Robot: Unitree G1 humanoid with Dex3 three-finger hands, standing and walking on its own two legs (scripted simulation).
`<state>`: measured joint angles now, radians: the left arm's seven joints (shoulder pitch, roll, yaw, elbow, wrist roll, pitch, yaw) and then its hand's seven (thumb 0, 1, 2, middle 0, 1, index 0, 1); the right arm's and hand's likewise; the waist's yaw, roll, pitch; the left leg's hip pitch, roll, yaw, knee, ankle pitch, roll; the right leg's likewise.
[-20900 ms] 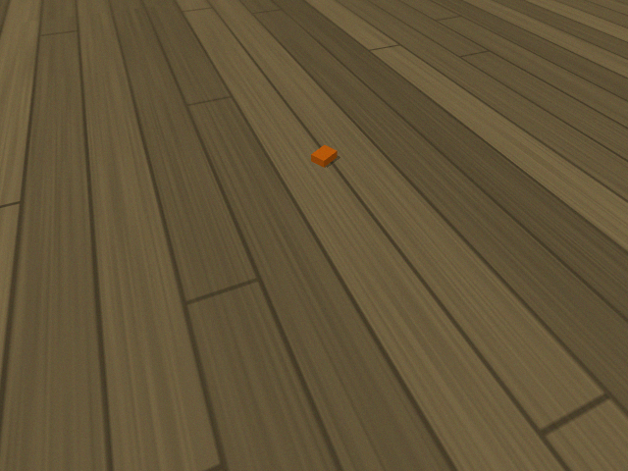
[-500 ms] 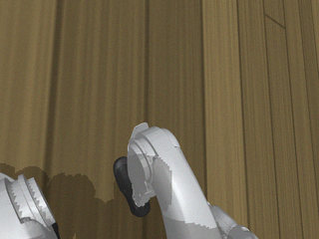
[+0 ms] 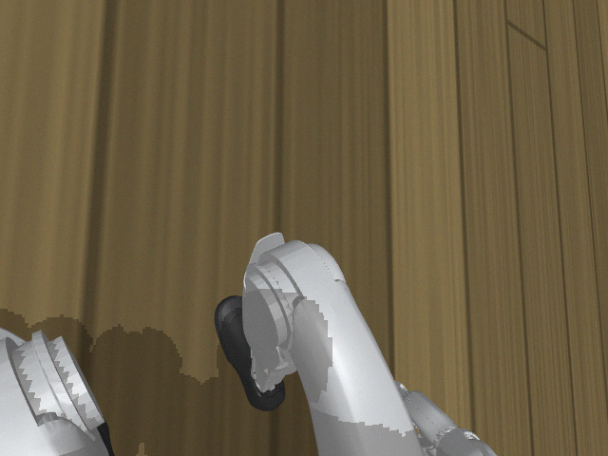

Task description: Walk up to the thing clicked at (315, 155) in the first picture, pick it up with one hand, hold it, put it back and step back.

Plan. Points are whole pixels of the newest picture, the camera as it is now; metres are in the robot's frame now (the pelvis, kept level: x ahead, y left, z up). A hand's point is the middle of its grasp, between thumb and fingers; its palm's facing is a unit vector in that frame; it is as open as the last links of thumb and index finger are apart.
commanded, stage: rest palm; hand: left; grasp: from above
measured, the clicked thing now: out of the picture +0.47 +0.41 -0.29
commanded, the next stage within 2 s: none
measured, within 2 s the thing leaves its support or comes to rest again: neither
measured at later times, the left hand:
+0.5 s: hand out of the picture +0.45 +0.40 -0.24, palm faces -0.46 -0.16 -0.87, open 14.2 cm
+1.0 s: hand out of the picture +0.45 +0.41 -0.24, palm faces -0.45 -0.15 -0.88, open 14.1 cm
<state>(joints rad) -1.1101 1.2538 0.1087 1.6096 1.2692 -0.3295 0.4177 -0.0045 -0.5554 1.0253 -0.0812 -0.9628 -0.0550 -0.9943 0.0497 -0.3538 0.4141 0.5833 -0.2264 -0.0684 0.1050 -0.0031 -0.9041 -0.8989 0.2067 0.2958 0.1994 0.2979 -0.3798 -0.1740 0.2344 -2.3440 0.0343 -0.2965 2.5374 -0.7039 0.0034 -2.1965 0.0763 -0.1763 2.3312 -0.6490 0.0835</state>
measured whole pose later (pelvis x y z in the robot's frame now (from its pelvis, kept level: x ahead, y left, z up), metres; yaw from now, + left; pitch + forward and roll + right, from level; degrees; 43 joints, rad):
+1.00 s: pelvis +0.00 +0.00 +0.00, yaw +0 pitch +27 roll -17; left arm -1.13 1.26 0.10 1.65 1.26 -0.27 0.43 0.00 -0.50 0.97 -0.08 -0.99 -0.07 -1.00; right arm 0.05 -0.35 0.41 0.58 -0.22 -0.09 0.12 0.00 -0.90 -0.90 0.21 0.30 0.20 0.30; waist -0.39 -0.16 0.23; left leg -2.36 0.03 -0.29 2.54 -0.70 0.02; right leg -2.21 0.07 -0.17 2.33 -0.64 0.08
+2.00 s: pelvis +0.00 +0.00 +0.00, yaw -1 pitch +27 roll -17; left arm -1.11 1.25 0.12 1.60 1.27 -0.31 0.43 0.00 -0.50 0.98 -0.07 -0.99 -0.07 -1.00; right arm 0.04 -0.35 0.42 0.58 -0.24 -0.07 0.10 0.00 -0.90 -0.89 0.21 0.30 0.20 0.30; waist -0.38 -0.17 0.24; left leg -2.35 0.03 -0.30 2.54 -0.70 0.01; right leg -2.20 0.07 -0.18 2.33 -0.65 0.08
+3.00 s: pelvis +0.00 +0.00 +0.02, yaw +2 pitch +30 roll -16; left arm -1.05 1.13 0.12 1.30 1.17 -0.19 0.10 0.00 -0.48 0.95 -0.07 -1.09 -0.09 -1.08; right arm 0.12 -0.36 0.27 0.54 -0.16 0.02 0.11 0.00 -0.91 -0.89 0.21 0.30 0.20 0.30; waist -0.29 -0.05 0.14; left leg -2.35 0.02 -0.24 2.47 -0.68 0.03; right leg -2.19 0.04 -0.14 2.29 -0.65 0.07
